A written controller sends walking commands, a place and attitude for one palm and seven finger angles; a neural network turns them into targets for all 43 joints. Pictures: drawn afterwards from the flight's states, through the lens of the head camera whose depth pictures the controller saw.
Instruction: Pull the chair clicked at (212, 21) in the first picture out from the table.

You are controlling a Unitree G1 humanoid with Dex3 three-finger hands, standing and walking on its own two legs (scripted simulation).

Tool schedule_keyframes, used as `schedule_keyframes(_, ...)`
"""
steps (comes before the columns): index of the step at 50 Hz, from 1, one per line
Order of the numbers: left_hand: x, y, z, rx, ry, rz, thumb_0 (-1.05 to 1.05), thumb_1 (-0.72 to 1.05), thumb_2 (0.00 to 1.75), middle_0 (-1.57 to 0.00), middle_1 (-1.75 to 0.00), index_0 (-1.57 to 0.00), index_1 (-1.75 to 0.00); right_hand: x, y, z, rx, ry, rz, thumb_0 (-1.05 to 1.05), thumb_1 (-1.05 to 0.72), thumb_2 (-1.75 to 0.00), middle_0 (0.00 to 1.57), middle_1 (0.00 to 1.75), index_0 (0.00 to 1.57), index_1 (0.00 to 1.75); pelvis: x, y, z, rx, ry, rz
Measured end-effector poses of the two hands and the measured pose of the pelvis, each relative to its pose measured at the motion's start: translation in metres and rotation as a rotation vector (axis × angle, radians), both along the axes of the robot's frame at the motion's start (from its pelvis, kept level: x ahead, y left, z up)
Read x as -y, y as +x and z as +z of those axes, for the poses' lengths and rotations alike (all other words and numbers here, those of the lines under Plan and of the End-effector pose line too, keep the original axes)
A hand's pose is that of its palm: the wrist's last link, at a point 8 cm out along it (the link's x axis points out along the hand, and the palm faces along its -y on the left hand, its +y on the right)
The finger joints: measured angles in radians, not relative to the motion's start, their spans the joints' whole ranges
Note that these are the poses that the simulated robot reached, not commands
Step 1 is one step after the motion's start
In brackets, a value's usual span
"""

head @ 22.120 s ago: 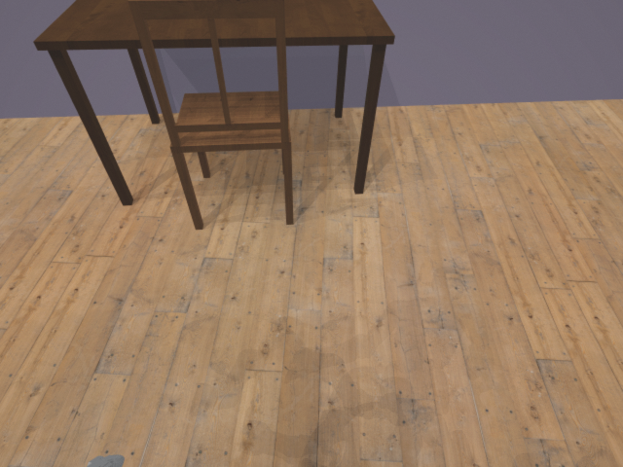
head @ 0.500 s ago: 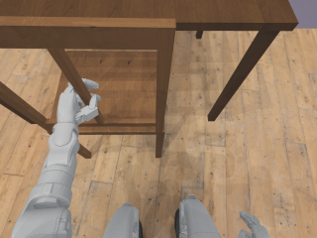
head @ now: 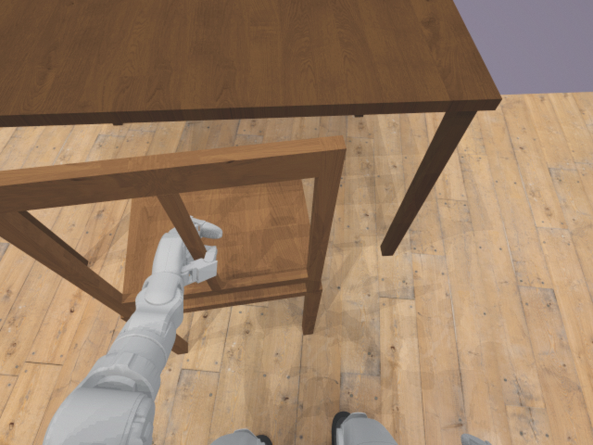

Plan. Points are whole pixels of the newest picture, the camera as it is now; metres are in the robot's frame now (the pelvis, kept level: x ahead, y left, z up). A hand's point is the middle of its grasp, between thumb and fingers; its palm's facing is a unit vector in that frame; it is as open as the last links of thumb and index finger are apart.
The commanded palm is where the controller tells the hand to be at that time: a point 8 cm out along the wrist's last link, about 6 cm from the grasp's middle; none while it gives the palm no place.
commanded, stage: step backward, pulling the chair out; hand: left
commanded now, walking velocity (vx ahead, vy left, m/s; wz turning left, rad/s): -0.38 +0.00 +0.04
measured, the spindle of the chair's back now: (197, 249) +0.40 +0.16 -0.06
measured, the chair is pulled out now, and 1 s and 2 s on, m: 0.10 0.23 0.31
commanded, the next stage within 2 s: none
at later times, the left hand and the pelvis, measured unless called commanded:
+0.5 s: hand (222, 321) +0.28 +0.11 -0.06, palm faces -0.02 -0.98 -0.19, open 5.2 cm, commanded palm +0.30 +0.16 -0.06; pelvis -0.07 -0.01 +0.00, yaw +1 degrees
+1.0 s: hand (215, 343) +0.25 +0.11 -0.06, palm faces +0.01 -0.98 -0.21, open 5.3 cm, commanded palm +0.27 +0.16 -0.05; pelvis -0.09 -0.02 -0.01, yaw +1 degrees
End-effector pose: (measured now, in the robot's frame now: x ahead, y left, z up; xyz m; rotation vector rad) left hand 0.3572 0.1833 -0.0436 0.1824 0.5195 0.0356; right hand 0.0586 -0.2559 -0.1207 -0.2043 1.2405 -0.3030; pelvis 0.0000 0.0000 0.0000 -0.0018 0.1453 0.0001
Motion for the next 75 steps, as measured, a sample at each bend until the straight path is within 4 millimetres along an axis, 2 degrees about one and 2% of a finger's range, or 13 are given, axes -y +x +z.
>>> schedule_keyframes(5, 0.007, -0.018, 0.001, -0.005, 0.005, 0.031, 0.05, 0.71, 0.8, -0.29, -1.14, -0.5, -1.45, -0.002, -0.005, -0.009, 0.017, 0.044, 0.002, 0.01, -0.91, -0.9, 0.21, 0.3, 0.2, 0.3, 0.012, -0.012, 0.0, 0.009, 0.003, 0.002)
schedule_keyframes(10, 0.015, -0.036, 0.001, -0.009, 0.008, 0.048, 0.05, 0.71, 0.8, -0.3, -1.14, -0.5, -1.45, 0.011, -0.012, -0.011, 0.046, 0.036, 0.016, 0.01, -0.91, -0.9, 0.21, 0.3, 0.2, 0.3, 0.021, -0.029, -0.001, 0.016, 0.009, 0.019)
schedule_keyframes(17, 0.025, -0.064, 0.001, -0.015, 0.008, 0.037, 0.05, 0.71, 0.79, -0.29, -1.14, -0.5, -1.45, 0.036, -0.029, 0.0, 0.082, -0.035, 0.024, 0.01, -0.91, -0.9, 0.21, 0.3, 0.2, 0.3, 0.021, -0.052, 0.001, 0.05, 0.008, 0.032)
schedule_keyframes(21, 0.026, -0.078, 0.001, -0.014, 0.007, 0.014, 0.04, 0.71, 0.78, -0.28, -1.15, -0.5, -1.45, 0.042, -0.04, 0.008, 0.095, -0.072, 0.026, 0.01, -0.91, -0.9, 0.2, 0.3, 0.2, 0.3, 0.016, -0.06, 0.002, 0.068, 0.01, 0.026)
schedule_keyframes(26, 0.025, -0.093, 0.001, -0.011, 0.01, -0.004, 0.04, 0.7, 0.79, -0.27, -1.16, -0.5, -1.45, 0.034, -0.048, 0.009, 0.115, -0.073, 0.031, 0.01, -0.91, -0.9, 0.2, 0.3, 0.2, 0.3, 0.014, -0.067, 0.001, 0.088, 0.021, 0.006)
schedule_keyframes(33, 0.024, -0.107, 0.001, -0.002, 0.033, 0.03, 0.04, 0.68, 0.81, -0.31, -1.16, -0.5, -1.45, 0.016, -0.044, -0.012, 0.161, 0.015, 0.051, 0.01, -0.91, -0.9, 0.2, 0.3, 0.2, 0.3, 0.025, -0.076, -0.01, 0.121, 0.039, 0.007)
schedule_keyframes(37, 0.024, -0.113, 0.002, -0.003, 0.039, 0.055, 0.04, 0.68, 0.82, -0.32, -1.16, -0.5, -1.45, 0.012, -0.046, -0.015, 0.172, 0.045, 0.061, 0.01, -0.91, -0.9, 0.21, 0.3, 0.2, 0.3, 0.026, -0.081, -0.008, 0.113, 0.036, 0.01)
schedule_keyframes(46, 0.02, -0.121, 0.002, -0.009, 0.031, 0.014, 0.04, 0.69, 0.8, -0.29, -1.19, -0.5, -1.45, 0.016, -0.067, -0.004, 0.127, -0.018, 0.093, 0.01, -0.91, -0.9, 0.21, 0.3, 0.2, 0.3, 0.013, -0.094, -0.004, 0.098, 0.035, 0.019)
schedule_keyframes(50, 0.019, -0.122, 0.002, -0.008, 0.033, 0.021, 0.04, 0.69, 0.81, -0.29, -1.19, -0.5, -1.45, 0.016, -0.07, -0.008, 0.119, -0.012, 0.086, 0.01, -0.91, -0.9, 0.2, 0.3, 0.2, 0.3, 0.019, -0.095, -0.006, 0.106, 0.038, 0.011)
schedule_keyframes(57, 0.022, -0.125, 0.002, -0.013, 0.035, 0.061, 0.05, 0.68, 0.82, -0.31, -1.17, -0.5, -1.45, 0.026, -0.074, -0.012, 0.148, 0.006, 0.055, 0.01, -0.91, -0.9, 0.21, 0.3, 0.2, 0.3, 0.03, -0.112, -0.008, 0.103, 0.03, 0.022)
schedule_keyframes(65, 0.022, -0.143, 0.003, -0.02, 0.023, 0.025, 0.05, 0.7, 0.79, -0.28, -1.19, -0.5, -1.45, 0.037, -0.108, 0.003, 0.109, -0.062, 0.067, 0.01, -0.91, -0.9, 0.21, 0.3, 0.2, 0.3, 0.016, -0.133, -0.003, 0.11, 0.026, 0.046)
schedule_keyframes(70, 0.02, -0.156, 0.003, -0.019, 0.021, 0.005, 0.05, 0.7, 0.79, -0.27, -1.2, -0.5, -1.45, 0.028, -0.121, 0.003, 0.098, -0.059, 0.06, 0.01, -0.91, -0.9, 0.2, 0.3, 0.2, 0.3, 0.015, -0.138, -0.003, 0.128, 0.011, 0.02)
schedule_keyframes(75, 0.019, -0.164, 0.003, -0.006, 0.038, 0.013, 0.05, 0.68, 0.81, -0.29, -1.21, -0.5, -1.45, 0.018, -0.12, -0.009, 0.12, -0.007, 0.072, 0.01, -0.91, -0.9, 0.2, 0.3, 0.2, 0.3, 0.024, -0.145, -0.008, 0.135, 0.015, 0.007)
